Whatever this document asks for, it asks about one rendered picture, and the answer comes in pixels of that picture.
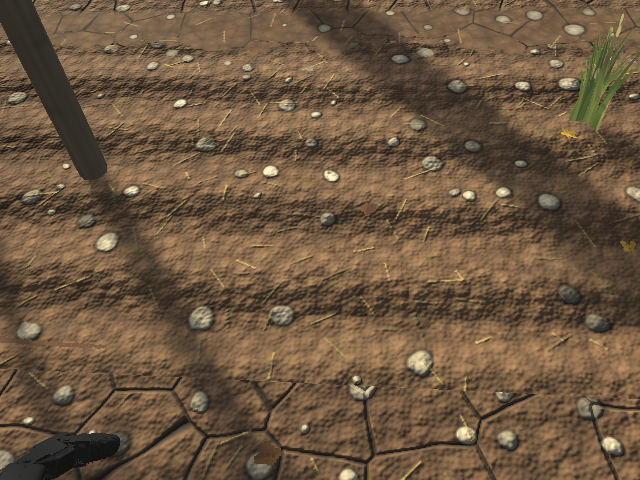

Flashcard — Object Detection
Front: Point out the left robot hand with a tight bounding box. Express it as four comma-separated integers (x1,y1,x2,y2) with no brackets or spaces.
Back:
0,432,120,480

